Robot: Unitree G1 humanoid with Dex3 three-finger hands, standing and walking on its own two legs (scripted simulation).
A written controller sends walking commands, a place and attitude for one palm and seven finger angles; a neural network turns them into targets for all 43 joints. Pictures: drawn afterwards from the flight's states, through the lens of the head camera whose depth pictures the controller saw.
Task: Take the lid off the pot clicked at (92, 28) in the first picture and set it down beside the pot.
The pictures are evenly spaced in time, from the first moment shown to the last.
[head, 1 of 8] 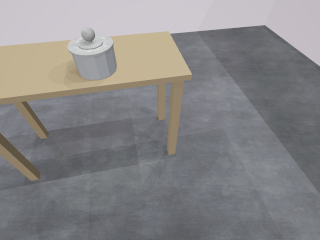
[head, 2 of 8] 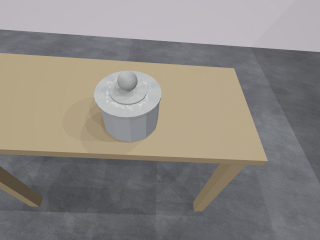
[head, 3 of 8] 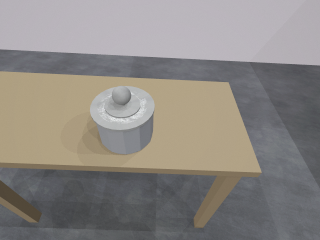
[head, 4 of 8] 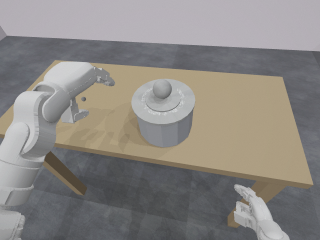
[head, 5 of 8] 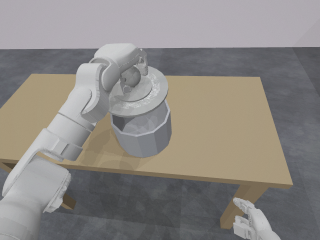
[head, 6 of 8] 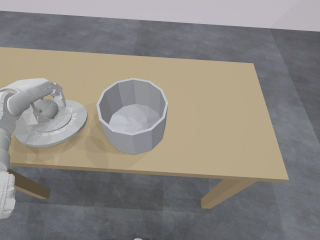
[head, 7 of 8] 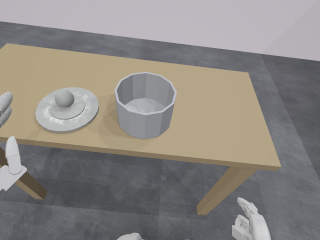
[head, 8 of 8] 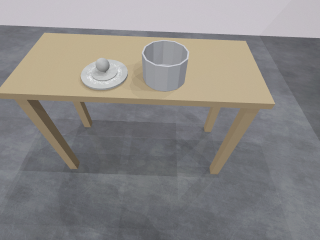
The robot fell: no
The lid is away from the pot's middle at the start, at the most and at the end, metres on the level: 0.00 0.25 0.24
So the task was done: yes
